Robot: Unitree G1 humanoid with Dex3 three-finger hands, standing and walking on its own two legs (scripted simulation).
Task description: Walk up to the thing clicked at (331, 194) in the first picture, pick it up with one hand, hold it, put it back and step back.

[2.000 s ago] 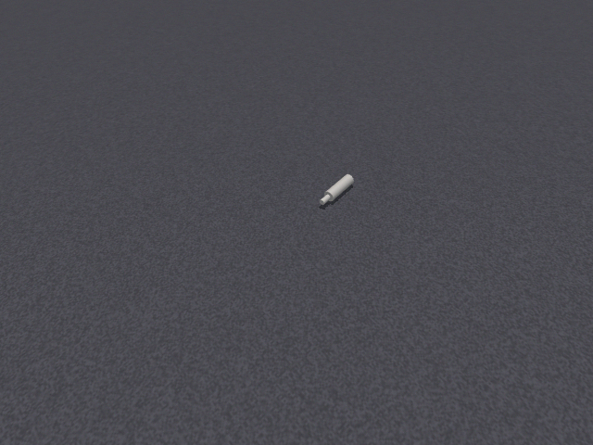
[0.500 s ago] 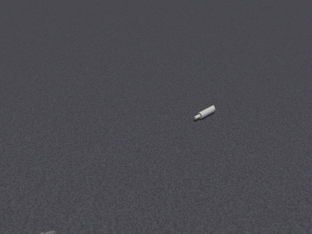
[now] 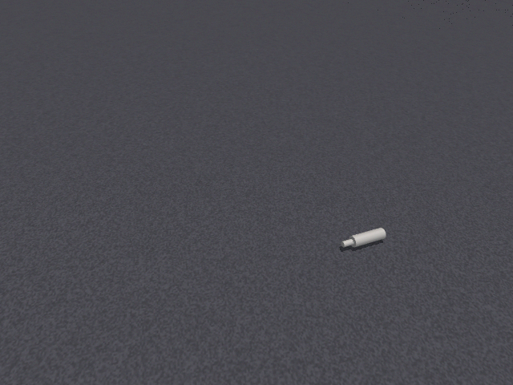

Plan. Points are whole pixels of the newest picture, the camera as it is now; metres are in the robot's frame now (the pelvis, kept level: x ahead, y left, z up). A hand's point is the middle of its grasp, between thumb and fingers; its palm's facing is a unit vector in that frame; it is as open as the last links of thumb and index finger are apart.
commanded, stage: walk up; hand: left
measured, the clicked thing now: (362, 238) +0.98 -0.46 -0.72
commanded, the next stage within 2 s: none
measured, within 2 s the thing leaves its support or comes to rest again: neither
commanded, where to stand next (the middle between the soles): +0.71 -0.75 m, yaw +21 degrees
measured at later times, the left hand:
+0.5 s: hand out of the picture +0.13 +0.12 -0.15, palm faces +0.13 -0.94 -0.31, open 7.4 cm
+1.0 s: hand (299, 326) +0.29 -0.05 -0.14, palm faces +0.25 -0.90 -0.35, open 7.4 cm
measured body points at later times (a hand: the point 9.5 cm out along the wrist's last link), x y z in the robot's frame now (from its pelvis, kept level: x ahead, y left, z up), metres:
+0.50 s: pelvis +0.16 -0.15 +0.00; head +0.19 -0.12 +0.45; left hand +0.12 +0.17 -0.13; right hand +0.32 -0.46 -0.08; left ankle +0.20 -0.03 -0.71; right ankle +0.13 -0.25 -0.64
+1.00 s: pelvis +0.32 -0.33 +0.00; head +0.34 -0.30 +0.45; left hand +0.28 +0.00 -0.11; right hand +0.47 -0.66 -0.08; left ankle +0.38 -0.24 -0.70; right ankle +0.35 -0.42 -0.71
